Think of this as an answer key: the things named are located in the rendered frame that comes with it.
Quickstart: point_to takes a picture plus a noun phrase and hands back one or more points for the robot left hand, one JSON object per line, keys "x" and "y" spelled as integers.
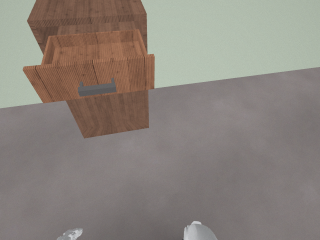
{"x": 71, "y": 234}

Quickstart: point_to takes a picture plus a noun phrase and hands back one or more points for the robot right thigh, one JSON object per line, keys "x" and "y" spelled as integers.
{"x": 198, "y": 232}

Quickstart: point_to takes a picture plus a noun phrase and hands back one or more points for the right robot shin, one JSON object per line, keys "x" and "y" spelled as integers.
{"x": 196, "y": 222}

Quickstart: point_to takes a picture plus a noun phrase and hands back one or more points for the handle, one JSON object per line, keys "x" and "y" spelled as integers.
{"x": 96, "y": 89}

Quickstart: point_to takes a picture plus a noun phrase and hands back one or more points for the drawer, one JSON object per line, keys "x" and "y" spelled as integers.
{"x": 92, "y": 58}

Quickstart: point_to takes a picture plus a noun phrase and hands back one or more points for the cabinet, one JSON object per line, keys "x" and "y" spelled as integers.
{"x": 106, "y": 114}

